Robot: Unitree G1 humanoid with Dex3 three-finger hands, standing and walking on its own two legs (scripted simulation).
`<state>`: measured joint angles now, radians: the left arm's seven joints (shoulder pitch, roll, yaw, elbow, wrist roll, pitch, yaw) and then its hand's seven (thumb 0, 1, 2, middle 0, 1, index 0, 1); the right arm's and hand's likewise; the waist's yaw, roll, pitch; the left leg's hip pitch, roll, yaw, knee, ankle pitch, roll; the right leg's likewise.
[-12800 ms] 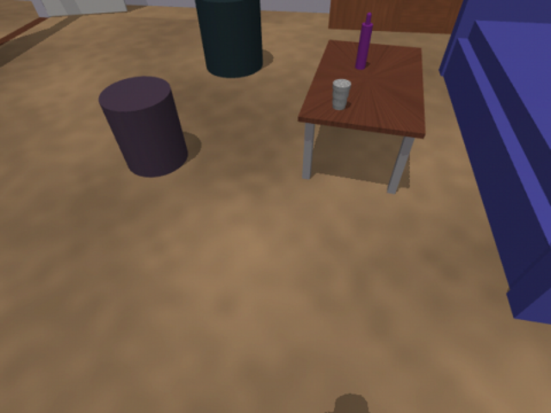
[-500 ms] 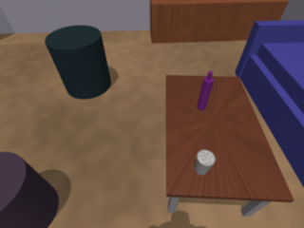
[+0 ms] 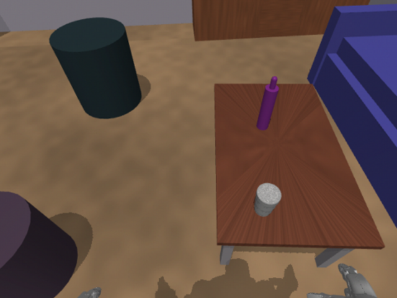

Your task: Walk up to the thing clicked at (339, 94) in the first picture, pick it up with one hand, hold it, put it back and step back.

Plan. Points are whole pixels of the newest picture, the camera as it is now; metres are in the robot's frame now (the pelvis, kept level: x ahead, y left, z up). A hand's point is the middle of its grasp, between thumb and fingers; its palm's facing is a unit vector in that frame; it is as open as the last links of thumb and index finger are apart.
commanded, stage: go down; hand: right
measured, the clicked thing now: (265, 201) +0.48 -0.20 -0.30
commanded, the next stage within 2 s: none
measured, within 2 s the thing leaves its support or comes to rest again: neither
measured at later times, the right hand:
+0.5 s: hand out of the picture +0.17 -0.27 -0.14, palm faces +0.03 +0.94 -0.33, open 17.4 cm
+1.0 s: hand out of the picture +0.15 -0.28 -0.13, palm faces +0.06 +0.94 -0.33, open 17.4 cm
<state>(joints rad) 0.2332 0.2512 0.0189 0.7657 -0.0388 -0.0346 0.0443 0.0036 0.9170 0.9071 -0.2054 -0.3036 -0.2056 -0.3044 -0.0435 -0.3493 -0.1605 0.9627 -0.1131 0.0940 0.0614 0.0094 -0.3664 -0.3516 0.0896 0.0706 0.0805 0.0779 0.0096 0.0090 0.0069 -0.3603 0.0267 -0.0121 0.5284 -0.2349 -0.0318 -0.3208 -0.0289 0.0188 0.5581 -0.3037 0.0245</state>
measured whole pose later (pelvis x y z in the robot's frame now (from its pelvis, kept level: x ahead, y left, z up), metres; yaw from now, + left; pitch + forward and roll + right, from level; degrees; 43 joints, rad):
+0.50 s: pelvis +0.03 -0.01 -0.03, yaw -2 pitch +9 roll +2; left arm 0.23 0.24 0.00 0.65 -0.03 -0.14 0.10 0.01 0.89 0.90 -0.19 -0.29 -0.19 -0.30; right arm 0.23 -0.35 -0.13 0.42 -0.06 0.36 0.08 0.00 0.52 -0.03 0.05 0.04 0.05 0.05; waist 0.01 -0.02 -0.08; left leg -0.52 0.03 0.02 0.76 -0.39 -0.05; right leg -0.52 -0.02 0.06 0.83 -0.47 0.01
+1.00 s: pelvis +0.02 -0.01 -0.05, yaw -2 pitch +11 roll +3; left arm 0.26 0.24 -0.02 0.57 -0.03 -0.19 0.14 0.01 0.89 0.90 -0.19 -0.29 -0.19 -0.30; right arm 0.38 -0.39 -0.18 0.14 -0.01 0.50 0.11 0.00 0.53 -0.03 0.05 0.05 0.06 0.05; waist 0.02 -0.03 -0.13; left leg -0.64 0.02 0.05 0.90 -0.45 -0.04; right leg -0.65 -0.03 0.09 0.99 -0.53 0.02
